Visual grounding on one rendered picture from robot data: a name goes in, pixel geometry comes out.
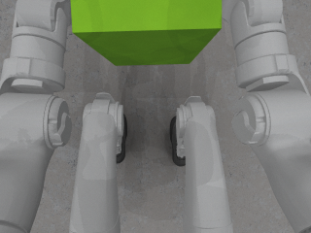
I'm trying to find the right robot shin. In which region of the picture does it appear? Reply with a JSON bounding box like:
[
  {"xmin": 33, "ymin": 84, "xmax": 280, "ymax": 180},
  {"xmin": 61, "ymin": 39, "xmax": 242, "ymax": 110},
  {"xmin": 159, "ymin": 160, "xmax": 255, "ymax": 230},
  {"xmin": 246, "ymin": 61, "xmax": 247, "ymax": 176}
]
[{"xmin": 176, "ymin": 96, "xmax": 216, "ymax": 157}]

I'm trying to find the robot left upper arm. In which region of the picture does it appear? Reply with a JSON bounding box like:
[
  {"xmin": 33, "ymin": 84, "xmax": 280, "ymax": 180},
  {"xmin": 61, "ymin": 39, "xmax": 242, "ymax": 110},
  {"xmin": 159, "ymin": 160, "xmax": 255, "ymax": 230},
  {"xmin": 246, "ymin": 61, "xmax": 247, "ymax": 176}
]
[{"xmin": 0, "ymin": 92, "xmax": 73, "ymax": 233}]

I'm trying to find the robot right upper arm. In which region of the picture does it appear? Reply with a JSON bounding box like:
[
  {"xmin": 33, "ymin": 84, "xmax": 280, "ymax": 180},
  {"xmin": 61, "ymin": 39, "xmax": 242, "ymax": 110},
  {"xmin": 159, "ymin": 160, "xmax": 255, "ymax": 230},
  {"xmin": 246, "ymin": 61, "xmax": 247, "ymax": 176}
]
[{"xmin": 231, "ymin": 88, "xmax": 311, "ymax": 233}]

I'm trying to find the robot right forearm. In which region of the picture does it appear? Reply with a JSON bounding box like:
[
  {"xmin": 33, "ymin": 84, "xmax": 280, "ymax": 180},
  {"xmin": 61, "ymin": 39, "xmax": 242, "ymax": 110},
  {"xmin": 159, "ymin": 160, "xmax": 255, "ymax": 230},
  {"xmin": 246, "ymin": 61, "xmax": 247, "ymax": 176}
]
[{"xmin": 222, "ymin": 0, "xmax": 311, "ymax": 99}]

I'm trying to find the robot left forearm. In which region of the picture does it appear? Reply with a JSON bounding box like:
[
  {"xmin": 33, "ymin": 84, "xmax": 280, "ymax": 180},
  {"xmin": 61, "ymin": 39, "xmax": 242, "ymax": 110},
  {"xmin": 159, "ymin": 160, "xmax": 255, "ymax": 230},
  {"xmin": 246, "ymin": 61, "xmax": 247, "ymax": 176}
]
[{"xmin": 0, "ymin": 0, "xmax": 72, "ymax": 95}]

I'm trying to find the right robot foot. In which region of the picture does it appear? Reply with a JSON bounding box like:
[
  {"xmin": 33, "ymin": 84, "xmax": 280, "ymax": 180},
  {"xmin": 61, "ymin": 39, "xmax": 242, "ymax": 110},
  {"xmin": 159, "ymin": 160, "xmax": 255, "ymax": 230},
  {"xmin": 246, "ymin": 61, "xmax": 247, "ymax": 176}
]
[{"xmin": 170, "ymin": 116, "xmax": 186, "ymax": 167}]

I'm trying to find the carton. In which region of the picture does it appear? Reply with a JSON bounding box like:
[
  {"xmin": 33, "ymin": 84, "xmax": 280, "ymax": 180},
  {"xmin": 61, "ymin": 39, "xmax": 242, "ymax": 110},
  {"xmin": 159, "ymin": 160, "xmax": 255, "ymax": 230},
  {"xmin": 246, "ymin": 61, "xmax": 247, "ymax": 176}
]
[{"xmin": 70, "ymin": 0, "xmax": 223, "ymax": 66}]

